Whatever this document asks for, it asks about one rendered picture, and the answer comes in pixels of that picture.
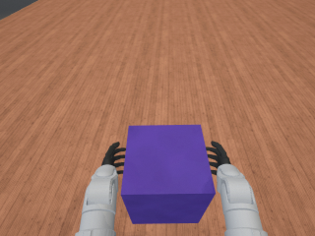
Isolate right robot forearm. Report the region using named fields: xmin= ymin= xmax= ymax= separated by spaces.
xmin=217 ymin=163 xmax=268 ymax=236

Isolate carton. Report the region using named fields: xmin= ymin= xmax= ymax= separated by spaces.
xmin=120 ymin=124 xmax=216 ymax=224

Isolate right robot hand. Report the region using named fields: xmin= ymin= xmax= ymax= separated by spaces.
xmin=206 ymin=141 xmax=231 ymax=175

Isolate left robot hand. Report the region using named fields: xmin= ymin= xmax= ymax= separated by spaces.
xmin=101 ymin=142 xmax=126 ymax=175

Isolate left robot forearm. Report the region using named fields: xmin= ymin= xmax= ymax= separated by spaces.
xmin=75 ymin=164 xmax=118 ymax=236

